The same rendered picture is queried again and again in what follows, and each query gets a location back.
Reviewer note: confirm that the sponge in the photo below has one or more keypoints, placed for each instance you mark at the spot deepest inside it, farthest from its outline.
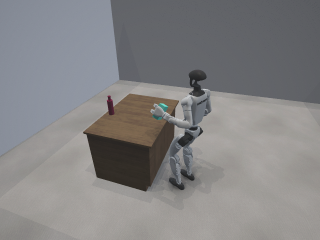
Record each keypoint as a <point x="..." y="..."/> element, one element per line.
<point x="164" y="107"/>

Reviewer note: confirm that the table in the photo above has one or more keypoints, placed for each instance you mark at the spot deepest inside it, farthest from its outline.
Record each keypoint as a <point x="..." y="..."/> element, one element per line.
<point x="129" y="146"/>

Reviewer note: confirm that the robot left hand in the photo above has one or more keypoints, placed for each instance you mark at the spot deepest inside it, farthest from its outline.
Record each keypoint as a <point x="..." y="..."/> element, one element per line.
<point x="158" y="112"/>

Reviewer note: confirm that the left robot forearm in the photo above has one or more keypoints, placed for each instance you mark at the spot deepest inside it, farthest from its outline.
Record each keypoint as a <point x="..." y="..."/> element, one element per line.
<point x="175" y="121"/>

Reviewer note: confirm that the robot right upper arm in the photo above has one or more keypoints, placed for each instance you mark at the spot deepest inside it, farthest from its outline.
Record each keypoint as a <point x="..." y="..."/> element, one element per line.
<point x="208" y="107"/>

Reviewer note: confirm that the robot left thigh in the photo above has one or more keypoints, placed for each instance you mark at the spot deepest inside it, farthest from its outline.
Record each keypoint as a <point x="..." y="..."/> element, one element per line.
<point x="179" y="142"/>

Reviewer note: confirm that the robot left upper arm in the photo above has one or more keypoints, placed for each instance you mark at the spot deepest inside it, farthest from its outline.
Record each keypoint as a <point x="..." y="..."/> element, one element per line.
<point x="186" y="104"/>

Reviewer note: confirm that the left robot shin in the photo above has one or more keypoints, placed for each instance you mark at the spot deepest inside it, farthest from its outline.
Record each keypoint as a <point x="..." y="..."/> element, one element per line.
<point x="176" y="169"/>

